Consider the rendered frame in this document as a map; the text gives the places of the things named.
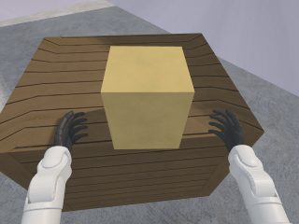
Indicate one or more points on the pedestal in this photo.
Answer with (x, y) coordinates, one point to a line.
(66, 74)

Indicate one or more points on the robot left hand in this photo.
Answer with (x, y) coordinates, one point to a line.
(64, 136)

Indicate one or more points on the robot left forearm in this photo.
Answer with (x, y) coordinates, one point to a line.
(45, 196)

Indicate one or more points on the robot right forearm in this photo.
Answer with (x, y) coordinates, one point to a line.
(256, 187)

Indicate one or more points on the robot right hand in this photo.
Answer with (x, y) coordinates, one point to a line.
(231, 131)

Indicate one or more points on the carton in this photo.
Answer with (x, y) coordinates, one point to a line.
(147, 94)

